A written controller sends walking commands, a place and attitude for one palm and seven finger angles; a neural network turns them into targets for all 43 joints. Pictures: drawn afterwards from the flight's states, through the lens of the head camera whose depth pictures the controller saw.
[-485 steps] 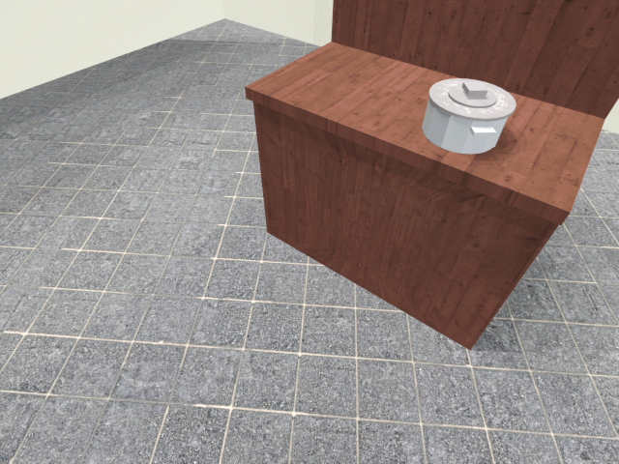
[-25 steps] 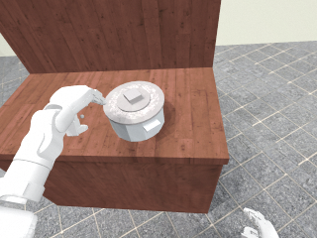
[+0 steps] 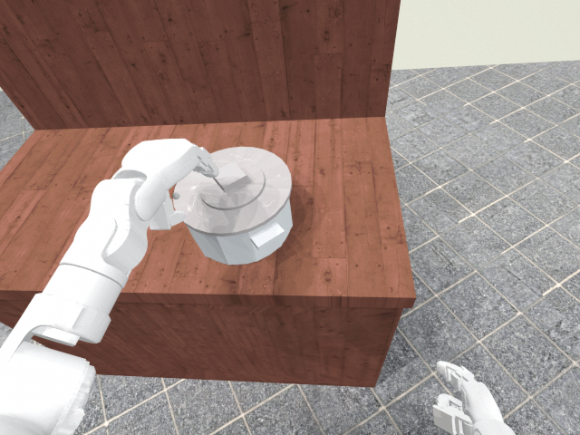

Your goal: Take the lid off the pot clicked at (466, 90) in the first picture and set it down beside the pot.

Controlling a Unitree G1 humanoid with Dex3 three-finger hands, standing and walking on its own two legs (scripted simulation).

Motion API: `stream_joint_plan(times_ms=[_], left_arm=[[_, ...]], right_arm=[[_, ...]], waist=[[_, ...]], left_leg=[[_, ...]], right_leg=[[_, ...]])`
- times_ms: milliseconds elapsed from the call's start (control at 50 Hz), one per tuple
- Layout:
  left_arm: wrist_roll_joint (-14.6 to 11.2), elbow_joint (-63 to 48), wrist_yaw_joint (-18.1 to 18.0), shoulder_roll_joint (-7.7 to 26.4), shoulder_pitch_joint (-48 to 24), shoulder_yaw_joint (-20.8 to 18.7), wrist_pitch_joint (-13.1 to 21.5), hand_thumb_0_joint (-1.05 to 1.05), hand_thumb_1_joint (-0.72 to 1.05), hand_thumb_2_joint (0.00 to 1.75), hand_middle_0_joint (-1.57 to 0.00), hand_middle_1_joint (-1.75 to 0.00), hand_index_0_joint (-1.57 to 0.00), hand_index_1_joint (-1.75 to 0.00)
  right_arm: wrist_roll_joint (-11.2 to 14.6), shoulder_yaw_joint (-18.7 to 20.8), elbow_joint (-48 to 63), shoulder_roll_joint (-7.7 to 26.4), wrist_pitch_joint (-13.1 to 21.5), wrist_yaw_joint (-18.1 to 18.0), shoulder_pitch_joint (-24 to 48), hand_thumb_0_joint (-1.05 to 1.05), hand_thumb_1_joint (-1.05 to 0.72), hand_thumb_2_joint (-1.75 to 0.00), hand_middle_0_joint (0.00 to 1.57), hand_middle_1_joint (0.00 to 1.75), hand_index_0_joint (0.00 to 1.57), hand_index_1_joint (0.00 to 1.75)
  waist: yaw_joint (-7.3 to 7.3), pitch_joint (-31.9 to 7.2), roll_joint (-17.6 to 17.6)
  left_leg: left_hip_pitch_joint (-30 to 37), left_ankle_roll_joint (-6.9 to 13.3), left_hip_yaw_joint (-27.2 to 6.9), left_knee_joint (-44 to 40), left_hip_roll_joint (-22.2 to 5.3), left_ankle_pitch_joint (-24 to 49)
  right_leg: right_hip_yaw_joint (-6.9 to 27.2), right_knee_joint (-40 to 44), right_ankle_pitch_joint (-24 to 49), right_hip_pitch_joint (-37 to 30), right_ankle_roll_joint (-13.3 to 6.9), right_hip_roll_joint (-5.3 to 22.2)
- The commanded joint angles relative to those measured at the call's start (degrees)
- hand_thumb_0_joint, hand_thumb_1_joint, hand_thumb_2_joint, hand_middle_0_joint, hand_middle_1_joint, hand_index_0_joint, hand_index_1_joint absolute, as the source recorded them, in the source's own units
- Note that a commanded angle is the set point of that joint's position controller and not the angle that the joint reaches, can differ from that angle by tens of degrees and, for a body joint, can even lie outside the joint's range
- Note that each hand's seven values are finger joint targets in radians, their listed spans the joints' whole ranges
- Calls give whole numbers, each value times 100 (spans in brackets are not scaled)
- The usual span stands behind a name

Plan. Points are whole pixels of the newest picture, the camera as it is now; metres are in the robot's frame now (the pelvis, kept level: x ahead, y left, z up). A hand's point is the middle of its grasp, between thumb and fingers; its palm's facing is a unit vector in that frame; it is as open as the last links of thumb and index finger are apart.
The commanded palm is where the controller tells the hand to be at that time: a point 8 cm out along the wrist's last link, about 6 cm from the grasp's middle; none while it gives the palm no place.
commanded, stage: move the open hand above the knob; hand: left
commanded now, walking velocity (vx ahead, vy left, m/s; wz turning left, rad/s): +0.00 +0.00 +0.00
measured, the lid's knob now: (229, 176) +0.51 +0.13 +0.06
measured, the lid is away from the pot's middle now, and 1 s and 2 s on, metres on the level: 0.00 0.00 0.00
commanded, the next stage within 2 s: lower the open fingers around the knob in 1.22 s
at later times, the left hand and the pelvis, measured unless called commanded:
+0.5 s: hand (213, 166) +0.46 +0.13 +0.13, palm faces -0.30 -0.02 -0.95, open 10.2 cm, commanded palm +0.47 +0.13 +0.20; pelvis -0.01 +0.01 +0.00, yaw -1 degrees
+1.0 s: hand (212, 159) +0.48 +0.13 +0.13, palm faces -0.33 -0.04 -0.94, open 10.2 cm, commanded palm +0.47 +0.14 +0.20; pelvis +0.00 +0.01 +0.00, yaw -2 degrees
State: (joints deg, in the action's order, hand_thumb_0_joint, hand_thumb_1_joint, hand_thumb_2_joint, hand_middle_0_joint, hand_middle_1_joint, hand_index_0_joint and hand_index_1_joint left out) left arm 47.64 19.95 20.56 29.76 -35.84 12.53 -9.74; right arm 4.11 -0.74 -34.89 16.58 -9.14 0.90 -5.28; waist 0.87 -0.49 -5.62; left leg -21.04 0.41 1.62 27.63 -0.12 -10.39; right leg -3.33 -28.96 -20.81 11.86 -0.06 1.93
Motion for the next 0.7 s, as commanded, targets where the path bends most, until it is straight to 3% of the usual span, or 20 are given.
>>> stream_joint_plan(times_ms=[0,20,60,140,180,260,280,300,340,360,380,440,460,500,540,560,580,660,680], left_arm=[[17,-804,-281,955,-2625,-535,-213,0,-30,142,-83,-8,-83,-8],[22,-875,-258,680,-2680,-285,-270,0,-30,142,-83,-8,-83,-8],[78,-770,-204,542,-2875,-118,-359,0,-30,142,-83,-8,-83,-8],[224,-221,-217,1157,-3572,-524,-379,0,-30,142,-83,-8,-83,-8],[249,-196,-278,1414,-3987,-727,-304,0,-30,142,-83,-8,-83,-8],[243,222,-404,808,-4441,-310,-273,0,-30,142,-83,-8,-83,-8],[240,463,-423,814,-4247,-404,-272,0,-30,142,-83,-8,-83,-8],[247,745,-419,610,-4245,-204,-299,0,-30,142,-83,-8,-83,-8],[262,1426,-432,312,-4268,-6,-392,0,-30,142,-83,-8,-83,-8],[303,1701,-448,353,-4360,-15,-427,0,-30,142,-83,-8,-83,-8],[311,1641,-448,329,-4609,-20,-424,0,-30,142,-83,-8,-83,-8],[384,1029,-497,647,-5491,-195,-310,0,-30,142,-83,-8,-83,-8],[401,1130,-512,608,-5598,-166,-276,0,-30,142,-83,-8,-83,-8],[408,1745,-543,741,-5543,-284,-277,0,-30,142,-83,-8,-83,-8],[416,2470,-607,881,-5170,-449,-365,0,-30,142,-83,-8,-83,-8],[398,2512,-628,812,-5095,-418,-370,0,-30,142,-83,-8,-83,-8],[408,2578,-637,989,-4968,-616,-341,0,-30,142,-83,-8,-83,-8],[534,2565,-606,397,-5086,-31,-369,0,-30,142,-83,-8,-83,-8],[511,2446,-574,380,-5179,-74,-332,0,-30,142,-83,-8,-83,-8]], right_arm=[[38,223,773,564,178,59,379,0,-90,-90,20,30,20,30],[50,245,808,531,178,83,415,0,-90,-90,20,30,20,30],[60,265,785,565,131,120,399,0,-90,-90,20,30,20,30],[64,241,628,640,82,46,237,0,-90,-90,20,30,20,30],[39,239,566,664,91,4,170,0,-90,-90,20,30,20,30],[23,272,451,585,125,-5,-1,0,-90,-90,20,30,20,30],[13,297,440,594,148,5,-74,0,-90,-90,20,30,20,30],[21,282,405,616,117,13,-84,0,-90,-90,20,30,20,30],[37,287,287,618,79,30,-206,0,-90,-90,20,30,20,30],[57,280,244,642,70,29,-239,0,-90,-90,20,30,20,30],[34,300,229,657,65,27,-264,0,-90,-90,20,30,20,30],[-26,356,280,661,163,-17,-333,0,-90,-90,20,30,20,30],[-43,355,256,636,200,-41,-399,0,-90,-90,20,30,20,30],[-45,357,111,684,212,-94,-583,0,-90,-90,20,30,20,30],[-12,326,15,719,217,-111,-689,0,-90,-90,20,30,20,30],[-23,325,41,717,235,-119,-696,0,-90,-90,20,30,20,30],[-38,322,89,719,256,-122,-692,0,-90,-90,20,30,20,30],[-8,347,169,689,240,-94,-645,0,-90,-90,20,30,20,30],[-28,377,198,672,251,-94,-687,0,-90,-90,20,30,20,30]], waist=[[50,-2302,449],[109,-2373,376],[195,-2284,515],[216,-2262,693],[194,-2464,733],[263,-2611,436],[255,-2606,646],[288,-2515,558],[339,-2165,788],[353,-2029,749],[363,-2139,833],[395,-2963,429],[430,-3037,465],[494,-2762,808],[433,-2277,1002],[391,-2323,977],[321,-2351,957],[421,-2269,679],[430,-2343,687]], left_leg=[[1909,378,-26,187,290,2120],[2065,374,-56,226,273,2227],[2074,364,-96,263,256,2250],[1843,388,-58,258,304,1818],[1830,401,-69,266,299,1868],[2100,376,-125,236,253,1945],[2050,386,-150,279,231,2034],[1995,370,-120,248,234,1931],[1733,346,-95,189,229,1579],[1628,333,-79,166,222,1436],[1613,348,-94,155,227,1448],[2164,394,-140,232,239,1689],[2242,411,-146,268,245,1787],[1920,428,-104,237,227,1597],[1492,407,-52,128,217,1295],[1445,401,-36,79,220,1247],[1375,408,-29,97,215,1327],[1512,383,-8,93,187,1279],[1557,413,-19,128,186,1367]], right_leg=[[39,189,3311,173,-85,-256],[21,178,3224,327,-83,-264],[-14,180,3143,515,-83,-299],[12,209,3049,435,-96,-310],[31,174,3166,298,-113,-290],[-42,145,2842,619,-140,-322],[-54,148,2890,593,-148,-341],[-51,145,2791,691,-142,-341],[-116,177,2510,892,-133,-363],[-105,185,2387,960,-142,-362],[-102,199,2432,886,-153,-349],[-6,178,2638,735,-161,-339],[4,178,2724,752,-158,-355],[18,226,2729,768,-128,-366],[1,241,2522,825,-120,-367],[0,248,2474,776,-115,-355],[23,244,2606,647,-135,-326],[3,264,2375,915,-137,-348],[14,294,2446,888,-146,-346]])
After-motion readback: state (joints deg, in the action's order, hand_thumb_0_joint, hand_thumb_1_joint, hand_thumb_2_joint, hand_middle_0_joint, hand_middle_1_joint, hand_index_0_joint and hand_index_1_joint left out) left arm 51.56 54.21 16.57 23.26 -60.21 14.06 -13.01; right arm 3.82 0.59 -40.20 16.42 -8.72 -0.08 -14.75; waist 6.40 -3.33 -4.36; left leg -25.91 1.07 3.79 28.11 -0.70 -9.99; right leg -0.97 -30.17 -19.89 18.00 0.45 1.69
